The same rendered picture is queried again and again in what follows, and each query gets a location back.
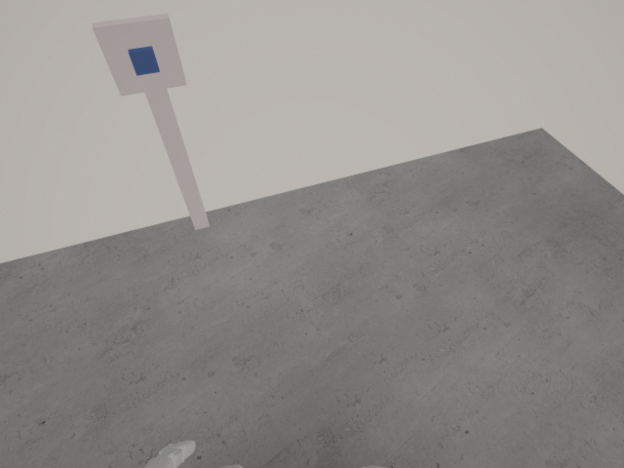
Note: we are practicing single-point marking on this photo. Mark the button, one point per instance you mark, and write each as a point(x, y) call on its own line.
point(143, 60)

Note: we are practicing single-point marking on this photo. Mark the robot left hand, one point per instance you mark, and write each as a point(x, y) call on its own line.
point(172, 455)

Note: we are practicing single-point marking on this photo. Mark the panel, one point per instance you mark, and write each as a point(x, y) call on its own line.
point(115, 38)

